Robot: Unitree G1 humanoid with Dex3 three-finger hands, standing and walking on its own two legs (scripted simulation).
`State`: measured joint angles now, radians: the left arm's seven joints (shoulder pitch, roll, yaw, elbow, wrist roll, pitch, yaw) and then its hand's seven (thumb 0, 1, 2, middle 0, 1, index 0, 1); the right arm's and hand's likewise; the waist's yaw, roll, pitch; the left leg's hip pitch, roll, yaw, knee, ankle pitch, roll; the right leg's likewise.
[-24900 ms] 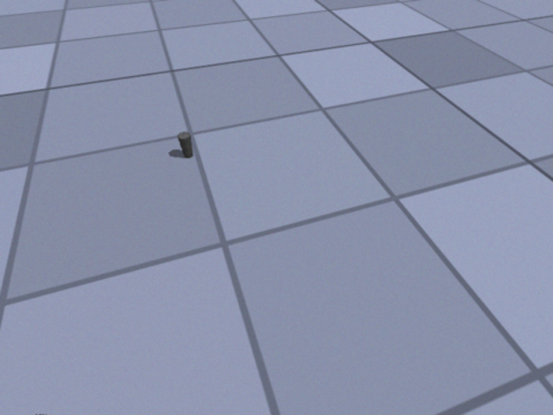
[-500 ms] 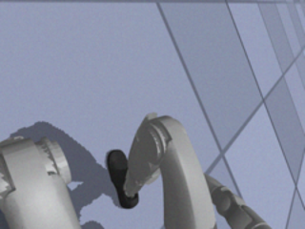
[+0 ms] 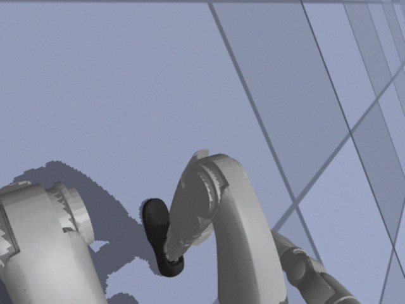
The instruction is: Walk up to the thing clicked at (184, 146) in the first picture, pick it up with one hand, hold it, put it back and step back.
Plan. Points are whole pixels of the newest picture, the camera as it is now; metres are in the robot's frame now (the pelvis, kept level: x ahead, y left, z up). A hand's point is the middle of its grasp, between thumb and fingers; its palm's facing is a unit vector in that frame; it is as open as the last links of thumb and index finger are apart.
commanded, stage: withdraw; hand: left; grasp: from the side
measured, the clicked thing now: out of the picture +0.43 +0.39 -0.22
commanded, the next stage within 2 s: rise in 0.20 s
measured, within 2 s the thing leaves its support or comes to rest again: rests again in 0.36 s
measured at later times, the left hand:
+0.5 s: hand out of the picture +0.35 +0.50 -0.09, palm faces +0.64 -0.74 -0.22, open 15.9 cm
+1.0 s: hand out of the picture +0.23 +0.41 +0.09, palm faces +0.44 -0.71 -0.55, open 17.1 cm
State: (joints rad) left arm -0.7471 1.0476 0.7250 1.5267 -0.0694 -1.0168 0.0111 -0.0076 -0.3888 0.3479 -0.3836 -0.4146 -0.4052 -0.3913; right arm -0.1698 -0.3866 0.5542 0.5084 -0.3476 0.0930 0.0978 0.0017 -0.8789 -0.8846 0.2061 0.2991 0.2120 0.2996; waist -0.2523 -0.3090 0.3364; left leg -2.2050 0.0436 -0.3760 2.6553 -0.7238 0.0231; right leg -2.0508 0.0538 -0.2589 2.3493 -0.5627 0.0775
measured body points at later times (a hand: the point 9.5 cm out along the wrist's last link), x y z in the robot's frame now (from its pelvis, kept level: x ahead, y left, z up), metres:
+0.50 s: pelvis +0.00 +0.00 +0.02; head +0.20 +0.19 +0.38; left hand +0.32 +0.54 -0.07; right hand +0.19 -0.25 -0.03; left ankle +0.08 +0.12 -0.26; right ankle +0.16 -0.12 -0.26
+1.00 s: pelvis +0.02 -0.02 +0.18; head +0.20 +0.08 +0.58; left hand +0.20 +0.45 +0.13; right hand +0.26 -0.21 +0.06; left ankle +0.08 +0.12 -0.26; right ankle +0.16 -0.13 -0.26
